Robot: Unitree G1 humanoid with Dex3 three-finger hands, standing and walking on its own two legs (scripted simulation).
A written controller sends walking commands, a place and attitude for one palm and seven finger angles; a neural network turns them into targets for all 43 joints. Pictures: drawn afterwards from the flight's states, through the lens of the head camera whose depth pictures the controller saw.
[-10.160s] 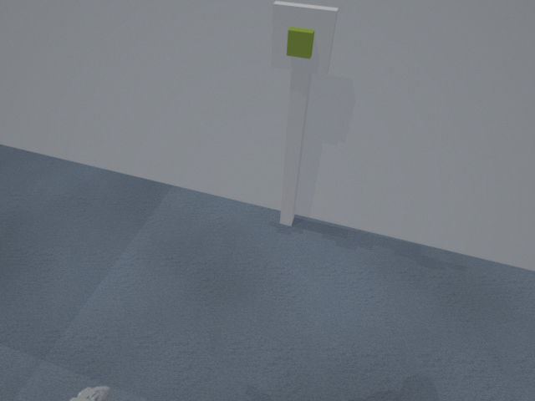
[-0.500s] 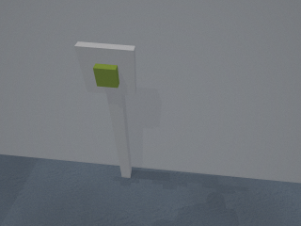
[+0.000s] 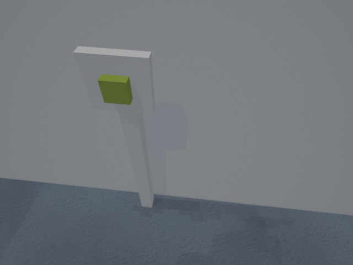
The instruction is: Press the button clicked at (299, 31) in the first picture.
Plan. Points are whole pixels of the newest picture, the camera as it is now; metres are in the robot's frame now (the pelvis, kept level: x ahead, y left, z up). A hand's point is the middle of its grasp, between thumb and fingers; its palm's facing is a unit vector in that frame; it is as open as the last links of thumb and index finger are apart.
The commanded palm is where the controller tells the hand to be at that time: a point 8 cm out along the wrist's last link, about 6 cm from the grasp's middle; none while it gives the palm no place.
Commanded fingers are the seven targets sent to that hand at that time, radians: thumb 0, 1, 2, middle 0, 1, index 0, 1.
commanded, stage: come to a stop and stand still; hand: left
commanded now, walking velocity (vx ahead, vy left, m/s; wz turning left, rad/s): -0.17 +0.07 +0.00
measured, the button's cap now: (116, 89) +0.50 +0.20 +0.13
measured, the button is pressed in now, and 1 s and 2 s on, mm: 0 0 0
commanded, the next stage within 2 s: look again from close up in 0.90 s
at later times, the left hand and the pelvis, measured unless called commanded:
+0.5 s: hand out of the picture +0.08 +0.16 -0.16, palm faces +0.00 -0.96 -0.27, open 7.4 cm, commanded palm none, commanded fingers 0.00 0.90 0.90 -0.20 -0.30 -0.20 -0.30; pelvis +0.02 -0.03 +0.00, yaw +0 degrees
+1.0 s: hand out of the picture -0.01 +0.13 -0.16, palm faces +0.02 -0.98 -0.19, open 7.3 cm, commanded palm none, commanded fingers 0.00 0.90 0.90 -0.20 -0.30 -0.20 -0.30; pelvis +0.00 -0.05 +0.01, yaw -1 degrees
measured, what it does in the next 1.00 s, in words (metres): steps on the spot: right foot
